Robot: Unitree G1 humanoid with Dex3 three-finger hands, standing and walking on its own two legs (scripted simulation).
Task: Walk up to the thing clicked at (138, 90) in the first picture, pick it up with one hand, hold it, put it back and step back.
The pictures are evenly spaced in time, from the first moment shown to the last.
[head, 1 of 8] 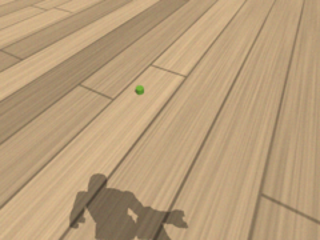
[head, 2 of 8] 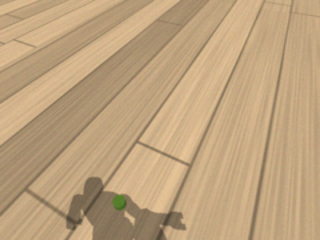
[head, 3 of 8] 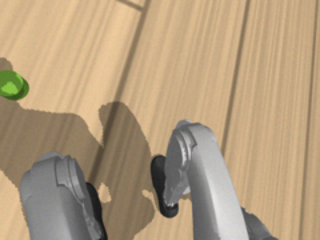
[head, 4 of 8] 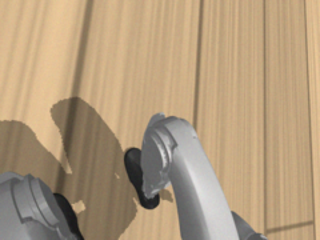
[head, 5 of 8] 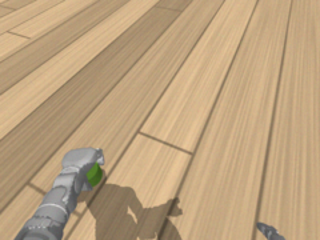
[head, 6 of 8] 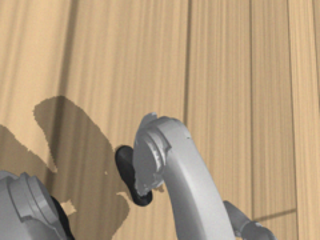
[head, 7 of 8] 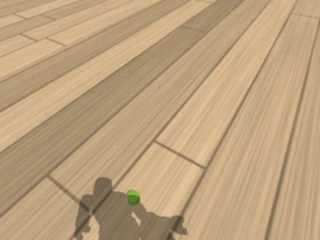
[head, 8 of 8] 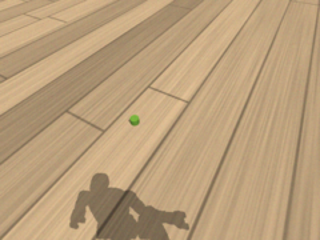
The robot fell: no
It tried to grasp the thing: yes
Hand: left
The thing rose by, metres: 0.68
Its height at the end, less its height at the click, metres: +0.00
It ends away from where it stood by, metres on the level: 0.00
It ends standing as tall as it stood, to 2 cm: yes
